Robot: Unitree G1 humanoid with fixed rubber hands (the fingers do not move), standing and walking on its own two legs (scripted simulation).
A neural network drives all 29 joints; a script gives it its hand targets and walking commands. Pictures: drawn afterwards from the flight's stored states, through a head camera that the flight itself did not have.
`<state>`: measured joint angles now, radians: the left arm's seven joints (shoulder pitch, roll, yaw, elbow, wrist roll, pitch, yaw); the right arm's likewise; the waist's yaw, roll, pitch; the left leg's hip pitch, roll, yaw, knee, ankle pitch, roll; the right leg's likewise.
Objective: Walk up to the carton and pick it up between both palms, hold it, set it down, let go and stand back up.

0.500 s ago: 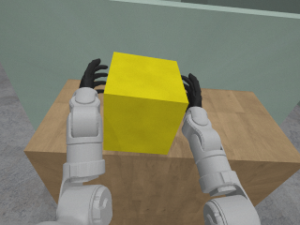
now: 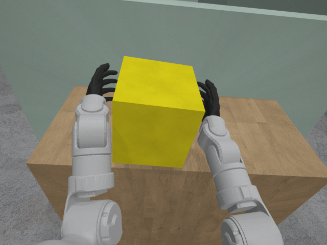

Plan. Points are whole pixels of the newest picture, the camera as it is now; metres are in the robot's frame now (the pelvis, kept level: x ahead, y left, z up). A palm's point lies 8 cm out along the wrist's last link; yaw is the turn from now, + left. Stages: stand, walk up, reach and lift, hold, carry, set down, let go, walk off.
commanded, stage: hold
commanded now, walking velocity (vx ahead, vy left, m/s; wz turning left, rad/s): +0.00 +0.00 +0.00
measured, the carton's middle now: (153, 113) +0.38 +0.00 +0.17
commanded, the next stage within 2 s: set down in 1.40 s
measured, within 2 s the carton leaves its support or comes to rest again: neither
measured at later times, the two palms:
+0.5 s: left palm (96, 98) +0.37 +0.13 +0.22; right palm (209, 115) +0.35 -0.13 +0.19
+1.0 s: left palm (94, 103) +0.38 +0.14 +0.20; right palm (202, 112) +0.38 -0.12 +0.18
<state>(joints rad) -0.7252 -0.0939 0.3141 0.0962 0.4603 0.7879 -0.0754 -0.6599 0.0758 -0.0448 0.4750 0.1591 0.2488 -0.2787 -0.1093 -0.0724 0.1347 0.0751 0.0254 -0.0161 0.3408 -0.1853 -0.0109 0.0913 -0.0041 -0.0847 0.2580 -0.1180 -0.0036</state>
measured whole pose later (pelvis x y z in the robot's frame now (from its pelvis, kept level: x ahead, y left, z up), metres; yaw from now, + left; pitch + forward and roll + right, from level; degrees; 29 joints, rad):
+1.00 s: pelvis +0.00 +0.00 +0.00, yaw +0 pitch -10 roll -1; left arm -0.71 -0.08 0.31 0.11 0.39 0.76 -0.03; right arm -0.71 0.07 -0.05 0.50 0.16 0.23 -0.26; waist -0.09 -0.04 0.15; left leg 0.02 0.03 -0.01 0.33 -0.17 -0.01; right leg 0.03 -0.01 -0.09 0.26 -0.11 0.00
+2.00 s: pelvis +0.02 +0.01 +0.00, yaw +1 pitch -9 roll -1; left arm -0.68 -0.10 0.28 0.34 0.41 0.40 -0.04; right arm -0.60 0.11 -0.19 0.64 -0.03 -0.21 -0.21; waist -0.09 -0.07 0.17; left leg 0.02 0.02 -0.01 0.33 -0.19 0.00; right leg 0.07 -0.02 -0.11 0.21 -0.11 0.01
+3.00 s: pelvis +0.03 +0.02 +0.00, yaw -1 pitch -3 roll -1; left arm -0.86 -0.02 0.32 0.79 0.36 0.26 -0.03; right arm -0.68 0.15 -0.36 0.79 -0.11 -0.19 -0.22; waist -0.15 -0.05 0.06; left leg -0.07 0.01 0.03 0.31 -0.19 0.02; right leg -0.04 -0.03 -0.09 0.19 -0.10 0.03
